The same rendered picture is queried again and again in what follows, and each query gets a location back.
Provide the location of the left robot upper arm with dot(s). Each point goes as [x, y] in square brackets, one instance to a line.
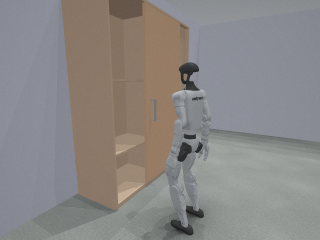
[178, 99]

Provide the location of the left robot forearm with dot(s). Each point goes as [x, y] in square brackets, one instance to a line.
[177, 140]

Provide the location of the right robot forearm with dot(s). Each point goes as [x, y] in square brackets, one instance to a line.
[205, 131]

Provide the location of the robot right foot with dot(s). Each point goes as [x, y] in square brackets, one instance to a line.
[199, 213]

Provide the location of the handle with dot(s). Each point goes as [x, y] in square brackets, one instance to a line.
[155, 109]

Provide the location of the right robot upper arm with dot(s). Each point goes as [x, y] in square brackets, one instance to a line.
[206, 116]

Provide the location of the right robot hand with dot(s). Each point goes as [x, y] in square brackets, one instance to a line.
[206, 148]

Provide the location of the wardrobe door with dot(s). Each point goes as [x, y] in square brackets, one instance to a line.
[161, 63]
[182, 55]

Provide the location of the left robot hand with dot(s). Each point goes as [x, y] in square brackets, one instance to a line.
[171, 162]

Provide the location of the robot head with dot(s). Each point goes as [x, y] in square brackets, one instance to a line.
[188, 68]

